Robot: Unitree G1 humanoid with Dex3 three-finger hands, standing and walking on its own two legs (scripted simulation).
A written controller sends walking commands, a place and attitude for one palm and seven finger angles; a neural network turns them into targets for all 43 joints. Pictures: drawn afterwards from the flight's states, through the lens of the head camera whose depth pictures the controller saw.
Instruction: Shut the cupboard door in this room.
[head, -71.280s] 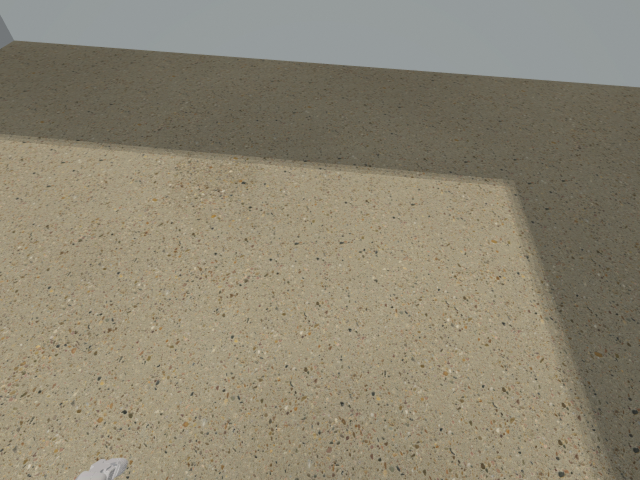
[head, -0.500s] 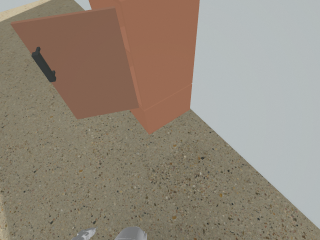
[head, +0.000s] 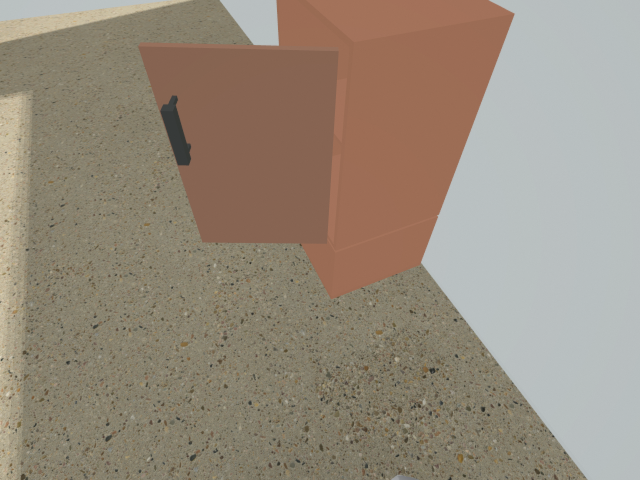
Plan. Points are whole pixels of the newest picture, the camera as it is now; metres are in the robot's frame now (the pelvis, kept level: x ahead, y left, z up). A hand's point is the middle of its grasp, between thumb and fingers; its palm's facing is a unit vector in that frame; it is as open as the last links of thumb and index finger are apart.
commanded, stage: take the last steps up to it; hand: left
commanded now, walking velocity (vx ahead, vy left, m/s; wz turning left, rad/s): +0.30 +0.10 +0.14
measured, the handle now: (179, 130) +0.78 +0.37 -0.03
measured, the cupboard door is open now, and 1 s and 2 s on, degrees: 66 66 66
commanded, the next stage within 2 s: come to a stop and stand still in 0.78 s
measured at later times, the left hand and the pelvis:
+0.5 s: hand out of the picture +0.09 +0.16 -0.16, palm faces +0.20 -0.95 -0.23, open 7.3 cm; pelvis +0.14 -0.01 +0.00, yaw +6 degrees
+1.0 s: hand (189, 320) +0.39 +0.27 -0.16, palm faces +0.12 -0.97 -0.23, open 7.4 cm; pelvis +0.32 +0.07 +0.00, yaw +5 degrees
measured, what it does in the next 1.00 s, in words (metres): walks ahead: right foot, then left foot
